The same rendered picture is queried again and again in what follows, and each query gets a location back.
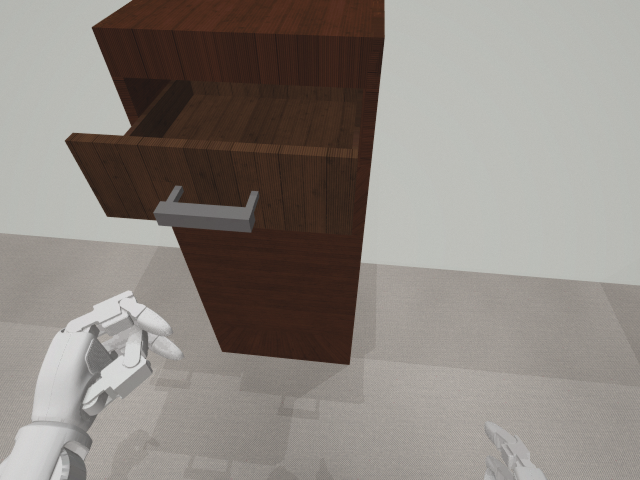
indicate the left robot hand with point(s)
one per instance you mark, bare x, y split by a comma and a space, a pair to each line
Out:
66, 389

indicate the cabinet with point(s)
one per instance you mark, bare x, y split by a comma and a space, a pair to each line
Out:
274, 293

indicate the drawer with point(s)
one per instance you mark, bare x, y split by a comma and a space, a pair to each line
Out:
296, 145

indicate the right robot hand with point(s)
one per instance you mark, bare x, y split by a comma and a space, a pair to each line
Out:
515, 455

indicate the handle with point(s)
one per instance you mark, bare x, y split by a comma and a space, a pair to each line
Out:
203, 216

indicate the robot left forearm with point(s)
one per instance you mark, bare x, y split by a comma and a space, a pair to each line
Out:
47, 451

